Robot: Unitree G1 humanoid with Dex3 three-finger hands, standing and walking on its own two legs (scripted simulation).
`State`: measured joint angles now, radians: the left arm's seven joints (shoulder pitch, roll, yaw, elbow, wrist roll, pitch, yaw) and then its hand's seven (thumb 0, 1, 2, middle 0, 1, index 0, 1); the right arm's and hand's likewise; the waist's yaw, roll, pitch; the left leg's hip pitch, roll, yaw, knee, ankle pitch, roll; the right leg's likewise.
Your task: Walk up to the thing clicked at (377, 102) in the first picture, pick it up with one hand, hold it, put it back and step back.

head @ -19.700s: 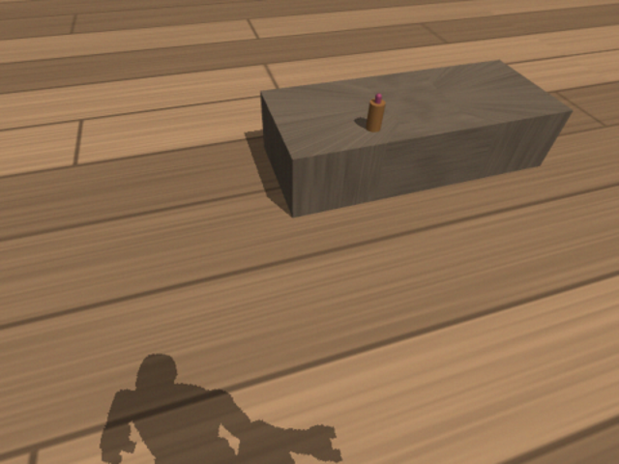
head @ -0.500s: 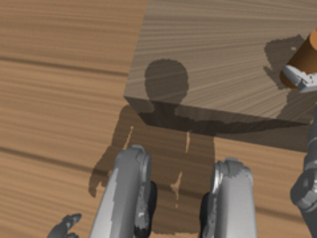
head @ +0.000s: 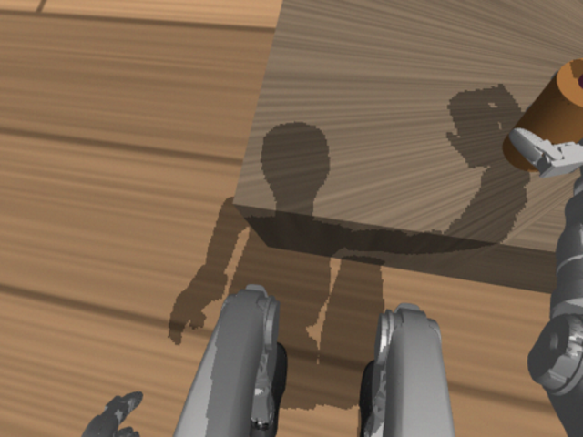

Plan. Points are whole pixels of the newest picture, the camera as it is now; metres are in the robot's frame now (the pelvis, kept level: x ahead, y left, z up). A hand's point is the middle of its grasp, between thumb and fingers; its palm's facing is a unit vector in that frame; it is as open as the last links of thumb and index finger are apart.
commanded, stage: settle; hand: right
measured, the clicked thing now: (566, 110) +0.51 -0.25 +0.02
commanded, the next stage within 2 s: lift in 0.66 s
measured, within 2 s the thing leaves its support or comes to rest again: neither
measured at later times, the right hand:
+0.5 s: hand (575, 101) +0.52 -0.26 +0.04, palm faces +0.25 +0.97 -0.01, open 9.8 cm
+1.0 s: hand out of the picture +0.51 -0.25 +0.06, palm faces +0.25 +0.97 -0.02, open 9.8 cm
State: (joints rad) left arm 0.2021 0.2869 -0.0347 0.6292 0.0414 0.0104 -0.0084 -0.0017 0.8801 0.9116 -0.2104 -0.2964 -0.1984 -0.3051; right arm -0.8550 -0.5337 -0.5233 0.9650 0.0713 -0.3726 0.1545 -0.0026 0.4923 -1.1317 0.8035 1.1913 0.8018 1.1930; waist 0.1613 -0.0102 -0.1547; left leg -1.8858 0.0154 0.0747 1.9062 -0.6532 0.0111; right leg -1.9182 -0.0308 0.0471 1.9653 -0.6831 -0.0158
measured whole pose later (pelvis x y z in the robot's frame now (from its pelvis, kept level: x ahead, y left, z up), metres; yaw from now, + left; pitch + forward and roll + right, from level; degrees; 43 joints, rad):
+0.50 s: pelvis +0.01 +0.00 +0.03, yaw +0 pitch +36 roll +5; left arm 0.21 0.27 -0.04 0.64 0.04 0.00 -0.01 0.00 0.89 0.90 -0.21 -0.30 -0.20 -0.30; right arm -0.84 -0.52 -0.51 0.98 0.08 -0.40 0.14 0.00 0.47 -1.13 0.77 1.23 0.77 1.23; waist 0.16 -0.01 -0.16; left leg -1.79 0.01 0.07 1.80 -0.64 0.01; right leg -1.82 -0.03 0.04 1.87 -0.67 -0.02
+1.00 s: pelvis +0.01 +0.00 +0.05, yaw +0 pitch +34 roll +5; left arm 0.21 0.26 -0.03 0.64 0.04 0.00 -0.01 0.00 0.91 0.89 -0.21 -0.31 -0.21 -0.31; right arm -0.77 -0.46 -0.49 0.91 0.08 -0.40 0.11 0.00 0.48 -1.13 0.79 1.21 0.79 1.21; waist 0.15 -0.02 -0.17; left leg -1.70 0.01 0.07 1.73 -0.63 0.01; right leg -1.73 -0.03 0.04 1.79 -0.66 -0.02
